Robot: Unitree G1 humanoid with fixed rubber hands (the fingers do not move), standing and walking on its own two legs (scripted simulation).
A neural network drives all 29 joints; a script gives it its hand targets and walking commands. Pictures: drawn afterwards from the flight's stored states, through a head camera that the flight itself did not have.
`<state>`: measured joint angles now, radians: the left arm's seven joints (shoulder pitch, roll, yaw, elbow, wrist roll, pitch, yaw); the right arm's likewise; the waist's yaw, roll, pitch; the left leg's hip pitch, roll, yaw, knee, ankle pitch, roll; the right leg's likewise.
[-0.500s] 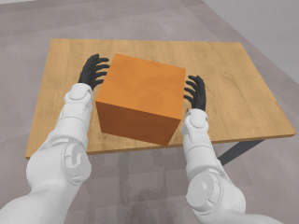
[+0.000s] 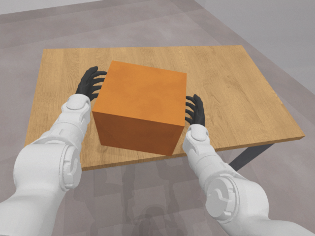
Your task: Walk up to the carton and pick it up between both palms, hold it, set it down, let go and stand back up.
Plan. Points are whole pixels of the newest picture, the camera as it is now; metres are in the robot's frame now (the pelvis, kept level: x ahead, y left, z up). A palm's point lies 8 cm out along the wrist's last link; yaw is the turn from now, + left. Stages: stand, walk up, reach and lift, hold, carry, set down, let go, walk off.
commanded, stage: set down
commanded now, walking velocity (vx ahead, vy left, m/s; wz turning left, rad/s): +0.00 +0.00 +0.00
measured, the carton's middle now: (142, 110) +0.46 +0.00 +0.02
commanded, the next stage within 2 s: none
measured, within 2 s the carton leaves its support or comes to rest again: neither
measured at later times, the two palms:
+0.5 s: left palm (77, 103) +0.45 +0.16 +0.06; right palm (199, 125) +0.37 -0.14 +0.05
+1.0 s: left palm (73, 129) +0.40 +0.18 +0.03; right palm (210, 146) +0.32 -0.15 +0.05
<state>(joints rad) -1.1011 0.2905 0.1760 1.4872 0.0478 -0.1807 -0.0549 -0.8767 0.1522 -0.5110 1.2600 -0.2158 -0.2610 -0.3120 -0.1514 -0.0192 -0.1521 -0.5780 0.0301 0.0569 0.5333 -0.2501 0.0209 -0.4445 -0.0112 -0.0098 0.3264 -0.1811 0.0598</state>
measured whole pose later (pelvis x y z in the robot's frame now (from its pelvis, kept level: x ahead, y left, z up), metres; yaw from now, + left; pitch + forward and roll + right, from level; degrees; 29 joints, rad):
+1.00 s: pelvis -0.05 +0.01 -0.01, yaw +0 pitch +14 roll -4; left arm -0.91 0.33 0.03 1.36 -0.03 -0.16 -0.10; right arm -0.68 0.07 -0.12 1.04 0.10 -0.26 -0.39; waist -0.16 -0.03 -0.14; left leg -0.62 0.03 0.06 0.59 -0.22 0.05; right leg -0.49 -0.01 -0.01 0.38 -0.14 0.06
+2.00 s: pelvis -0.05 -0.01 +0.00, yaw +1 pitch -1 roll -3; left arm -0.21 0.47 0.03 0.39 -0.16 0.14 -0.21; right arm 0.07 0.07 0.13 0.08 0.16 0.01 -0.48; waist -0.01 -0.05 0.09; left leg -0.29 0.03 0.06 0.52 -0.22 0.04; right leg -0.19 -0.01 -0.01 0.38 -0.18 0.05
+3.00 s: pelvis -0.03 -0.01 +0.00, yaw +1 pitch -1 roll -2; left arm 0.23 0.52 0.03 0.01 -0.21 0.10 -0.21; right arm 0.47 0.06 0.13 -0.21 0.16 0.11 -0.36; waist 0.05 -0.01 0.12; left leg -0.25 0.03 0.06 0.51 -0.25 0.03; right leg -0.15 -0.01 -0.01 0.38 -0.21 0.04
